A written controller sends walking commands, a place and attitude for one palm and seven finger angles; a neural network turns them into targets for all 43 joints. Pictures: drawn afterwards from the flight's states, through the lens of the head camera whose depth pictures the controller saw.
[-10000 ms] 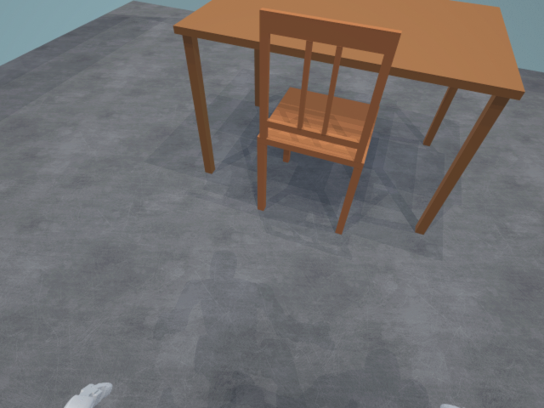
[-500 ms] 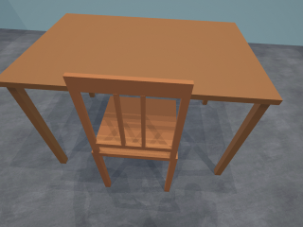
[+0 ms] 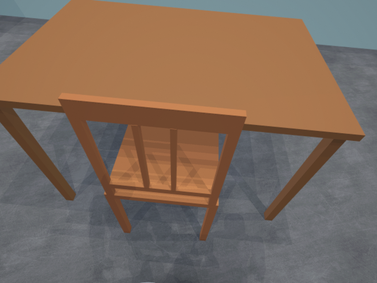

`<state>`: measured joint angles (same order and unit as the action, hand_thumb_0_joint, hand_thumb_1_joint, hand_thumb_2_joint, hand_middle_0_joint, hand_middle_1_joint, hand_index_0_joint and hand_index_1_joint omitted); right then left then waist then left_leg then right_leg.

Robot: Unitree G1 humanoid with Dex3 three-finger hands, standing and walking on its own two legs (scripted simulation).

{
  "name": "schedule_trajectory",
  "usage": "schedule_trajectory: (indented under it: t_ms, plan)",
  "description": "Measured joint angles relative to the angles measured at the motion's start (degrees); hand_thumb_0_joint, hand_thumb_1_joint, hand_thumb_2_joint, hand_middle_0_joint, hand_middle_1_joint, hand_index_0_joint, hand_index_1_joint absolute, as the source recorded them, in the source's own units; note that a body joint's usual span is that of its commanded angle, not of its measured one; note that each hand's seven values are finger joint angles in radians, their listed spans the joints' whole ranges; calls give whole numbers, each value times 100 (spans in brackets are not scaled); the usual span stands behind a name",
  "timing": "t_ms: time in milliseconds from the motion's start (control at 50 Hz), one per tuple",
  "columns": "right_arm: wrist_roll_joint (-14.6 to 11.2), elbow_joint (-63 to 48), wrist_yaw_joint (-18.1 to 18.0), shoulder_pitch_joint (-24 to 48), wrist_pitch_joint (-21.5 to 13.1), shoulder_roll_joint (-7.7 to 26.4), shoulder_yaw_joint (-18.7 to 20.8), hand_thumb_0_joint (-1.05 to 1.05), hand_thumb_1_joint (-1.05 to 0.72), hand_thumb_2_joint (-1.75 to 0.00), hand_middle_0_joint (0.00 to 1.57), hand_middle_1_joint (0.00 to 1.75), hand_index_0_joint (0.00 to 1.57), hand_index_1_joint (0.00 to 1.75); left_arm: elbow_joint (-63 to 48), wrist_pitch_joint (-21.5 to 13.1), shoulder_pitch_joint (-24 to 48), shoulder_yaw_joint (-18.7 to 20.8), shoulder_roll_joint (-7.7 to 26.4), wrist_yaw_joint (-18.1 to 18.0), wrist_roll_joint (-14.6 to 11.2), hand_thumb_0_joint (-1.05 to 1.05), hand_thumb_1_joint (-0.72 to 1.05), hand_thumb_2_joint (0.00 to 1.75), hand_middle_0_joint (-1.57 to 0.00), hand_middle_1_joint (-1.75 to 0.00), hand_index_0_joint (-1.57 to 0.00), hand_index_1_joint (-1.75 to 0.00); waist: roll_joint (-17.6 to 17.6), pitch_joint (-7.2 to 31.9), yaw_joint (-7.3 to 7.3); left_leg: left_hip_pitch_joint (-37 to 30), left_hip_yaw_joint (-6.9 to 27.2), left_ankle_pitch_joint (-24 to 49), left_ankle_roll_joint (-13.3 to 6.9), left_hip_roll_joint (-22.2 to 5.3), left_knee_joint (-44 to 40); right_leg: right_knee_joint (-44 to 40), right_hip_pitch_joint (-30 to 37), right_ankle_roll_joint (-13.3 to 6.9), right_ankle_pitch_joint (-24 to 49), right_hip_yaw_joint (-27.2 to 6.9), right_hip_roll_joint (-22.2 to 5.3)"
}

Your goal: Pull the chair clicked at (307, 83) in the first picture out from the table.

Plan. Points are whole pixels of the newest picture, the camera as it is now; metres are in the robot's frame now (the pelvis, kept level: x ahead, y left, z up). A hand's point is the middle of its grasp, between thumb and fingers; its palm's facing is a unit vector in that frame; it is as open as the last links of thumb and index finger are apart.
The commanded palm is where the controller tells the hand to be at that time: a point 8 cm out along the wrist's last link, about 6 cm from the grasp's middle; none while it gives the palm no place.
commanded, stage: come to a stop and stand still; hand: left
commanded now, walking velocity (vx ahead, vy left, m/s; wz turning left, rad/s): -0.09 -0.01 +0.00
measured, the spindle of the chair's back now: (142, 159) +0.44 +0.17 -0.08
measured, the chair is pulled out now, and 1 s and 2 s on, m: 0.00 0.00 0.00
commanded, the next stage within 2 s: look again from close up in 0.96 s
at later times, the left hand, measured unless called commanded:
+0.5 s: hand out of the picture +0.02 +0.12 -0.16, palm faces +0.04 -0.98 -0.18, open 7.3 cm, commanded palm none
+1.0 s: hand out of the picture +0.01 +0.11 -0.17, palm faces +0.08 -0.98 -0.15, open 7.4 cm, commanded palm none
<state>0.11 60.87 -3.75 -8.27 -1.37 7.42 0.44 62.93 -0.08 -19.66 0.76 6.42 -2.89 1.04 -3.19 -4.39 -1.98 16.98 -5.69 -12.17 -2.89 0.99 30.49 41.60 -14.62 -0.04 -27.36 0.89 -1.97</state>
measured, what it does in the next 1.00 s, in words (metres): steps on the spot: right foot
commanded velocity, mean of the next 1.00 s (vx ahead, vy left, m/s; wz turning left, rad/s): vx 0.00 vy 0.00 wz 0.00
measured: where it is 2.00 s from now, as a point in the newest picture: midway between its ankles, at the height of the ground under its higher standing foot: outside the picture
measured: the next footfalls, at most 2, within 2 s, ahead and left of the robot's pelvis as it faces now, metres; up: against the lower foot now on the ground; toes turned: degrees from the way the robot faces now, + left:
right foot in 0.04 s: +0.03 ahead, -0.13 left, +0.00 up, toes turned +0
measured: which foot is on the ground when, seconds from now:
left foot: down 0.00-1.00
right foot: up 0.00-0.02, down 0.04-1.00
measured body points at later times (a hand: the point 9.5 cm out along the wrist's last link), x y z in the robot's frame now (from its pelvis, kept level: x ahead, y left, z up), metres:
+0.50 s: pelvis +0.02 -0.04 +0.01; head +0.04 -0.04 +0.46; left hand +0.02 +0.17 -0.15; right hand +0.01 -0.26 -0.15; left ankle +0.05 +0.10 -0.73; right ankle -0.01 -0.13 -0.73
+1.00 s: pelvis +0.05 -0.04 +0.01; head +0.05 -0.03 +0.46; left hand +0.00 +0.16 -0.15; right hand +0.06 -0.26 -0.15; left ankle +0.05 +0.10 -0.73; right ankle -0.01 -0.13 -0.73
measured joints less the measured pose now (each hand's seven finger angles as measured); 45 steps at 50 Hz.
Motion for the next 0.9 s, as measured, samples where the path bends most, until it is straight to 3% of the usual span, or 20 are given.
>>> schedule_trajectory:
  t_ms: [60,300,660,900]
  plan:
    - [-5,-23,90,50,142,32,40,0,-96,-90,20,30,20,30,-256,-59,245,35,137,10,41,0,91,89,-19,-30,-20,-30,37,-14,-6,106,90,32,93,1,58,-682,8,10,867,-93,-50]
    - [33,113,239,-435,219,180,75,0,-93,-90,20,30,20,30,-176,-95,344,-56,275,109,-7,0,91,89,-19,-30,-20,-30,281,304,231,-255,254,300,379,-275,-635,-1453,405,-162,1126,48,264]
    - [28,532,208,-812,157,-51,-115,1,-91,-90,19,30,20,30,169,-170,99,-141,73,93,-64,0,91,89,-20,-30,-20,-30,248,259,188,-599,344,195,491,-364,-850,-1928,891,-258,1135,127,375]
    - [30,511,148,-746,114,35,-113,2,-93,-90,19,30,20,30,255,-198,-76,-137,33,59,-50,0,90,89,-20,-30,-20,-30,192,337,132,-714,358,49,466,-317,-792,-1943,1052,-227,1018,142,330]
